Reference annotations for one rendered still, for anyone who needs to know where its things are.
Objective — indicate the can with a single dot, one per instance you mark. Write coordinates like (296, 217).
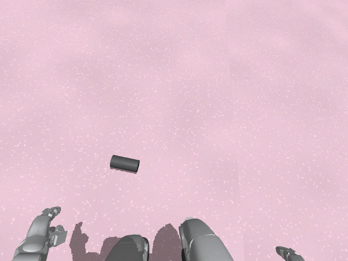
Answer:
(124, 163)

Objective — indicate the left robot hand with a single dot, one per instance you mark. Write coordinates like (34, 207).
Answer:
(40, 226)

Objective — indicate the left robot arm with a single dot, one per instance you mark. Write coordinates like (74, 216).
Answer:
(33, 248)

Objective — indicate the right robot hand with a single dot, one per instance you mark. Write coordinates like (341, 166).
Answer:
(288, 254)

